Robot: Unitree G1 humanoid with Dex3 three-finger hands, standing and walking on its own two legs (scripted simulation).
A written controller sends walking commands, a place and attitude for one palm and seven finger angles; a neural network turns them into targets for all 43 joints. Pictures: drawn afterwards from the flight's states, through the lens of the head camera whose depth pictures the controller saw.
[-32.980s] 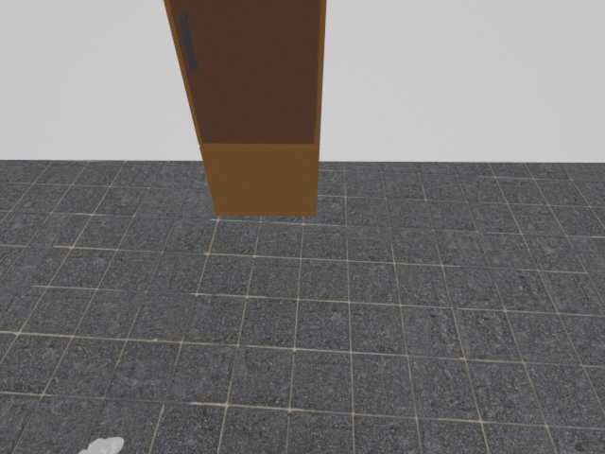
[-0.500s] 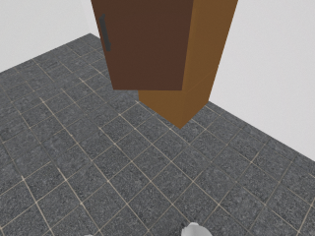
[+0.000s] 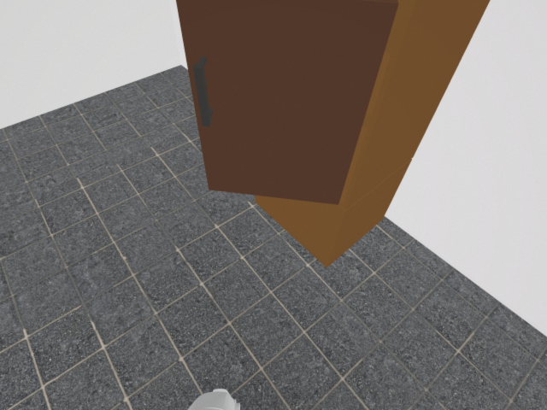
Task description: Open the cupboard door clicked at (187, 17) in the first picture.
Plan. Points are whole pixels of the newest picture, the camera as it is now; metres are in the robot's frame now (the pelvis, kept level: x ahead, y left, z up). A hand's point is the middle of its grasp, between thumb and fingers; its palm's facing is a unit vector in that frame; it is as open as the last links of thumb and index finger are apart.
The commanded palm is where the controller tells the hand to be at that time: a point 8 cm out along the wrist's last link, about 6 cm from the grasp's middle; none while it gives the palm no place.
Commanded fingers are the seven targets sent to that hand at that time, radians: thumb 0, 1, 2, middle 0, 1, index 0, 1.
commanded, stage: take the last steps up to it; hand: left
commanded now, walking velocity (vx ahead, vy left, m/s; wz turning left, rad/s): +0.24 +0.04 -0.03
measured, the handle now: (204, 92) +0.75 +0.24 +0.03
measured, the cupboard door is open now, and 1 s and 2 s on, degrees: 41 41 41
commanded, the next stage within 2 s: come to a stop and stand still in 0.26 s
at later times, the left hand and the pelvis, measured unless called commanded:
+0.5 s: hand (173, 341) +0.25 +0.21 -0.17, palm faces -0.04 -0.97 -0.23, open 7.3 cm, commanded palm none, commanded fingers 0.00 0.90 0.90 -0.20 -0.30 -0.20 -0.30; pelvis +0.15 +0.03 -0.01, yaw -3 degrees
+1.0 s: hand (160, 379) +0.19 +0.22 -0.18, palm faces +0.03 -0.97 -0.23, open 7.4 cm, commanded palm none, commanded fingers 0.00 0.90 0.90 -0.20 -0.30 -0.20 -0.30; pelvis +0.14 +0.03 -0.01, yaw -2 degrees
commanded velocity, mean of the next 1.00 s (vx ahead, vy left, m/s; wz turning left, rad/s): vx -0.03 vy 0.02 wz -0.01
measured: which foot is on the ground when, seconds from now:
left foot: up 0.00-0.04, down 0.06-1.00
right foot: down 0.00-0.06, up 0.08-0.44, down 0.46-0.74, up 0.76-0.96, down 0.98-1.00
